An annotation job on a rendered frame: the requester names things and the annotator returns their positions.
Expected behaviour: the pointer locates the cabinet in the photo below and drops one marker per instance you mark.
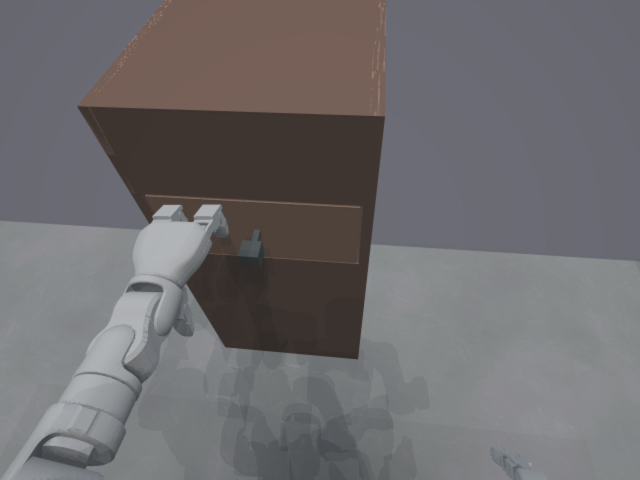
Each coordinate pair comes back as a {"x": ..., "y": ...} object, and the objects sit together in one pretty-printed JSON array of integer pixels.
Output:
[{"x": 270, "y": 100}]

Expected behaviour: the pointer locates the drawer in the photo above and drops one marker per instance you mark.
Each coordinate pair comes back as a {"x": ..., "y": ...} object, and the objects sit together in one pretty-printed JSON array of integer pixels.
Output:
[{"x": 288, "y": 229}]

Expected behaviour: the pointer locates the handle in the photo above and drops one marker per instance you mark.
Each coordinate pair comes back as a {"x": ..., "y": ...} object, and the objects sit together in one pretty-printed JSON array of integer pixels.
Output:
[{"x": 251, "y": 253}]

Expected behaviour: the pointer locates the robot left forearm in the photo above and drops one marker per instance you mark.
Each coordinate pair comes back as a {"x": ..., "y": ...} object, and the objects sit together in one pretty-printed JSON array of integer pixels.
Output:
[{"x": 86, "y": 426}]

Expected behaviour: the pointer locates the right robot hand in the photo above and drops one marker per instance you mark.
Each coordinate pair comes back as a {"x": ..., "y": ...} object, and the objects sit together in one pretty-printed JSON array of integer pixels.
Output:
[{"x": 516, "y": 466}]

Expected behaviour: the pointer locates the left robot hand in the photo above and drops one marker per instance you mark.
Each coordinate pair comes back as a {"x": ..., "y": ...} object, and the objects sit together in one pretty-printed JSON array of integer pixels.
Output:
[{"x": 173, "y": 248}]

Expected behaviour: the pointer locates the left robot upper arm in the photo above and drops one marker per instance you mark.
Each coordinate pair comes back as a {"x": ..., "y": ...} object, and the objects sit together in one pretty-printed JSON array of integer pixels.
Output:
[{"x": 41, "y": 469}]

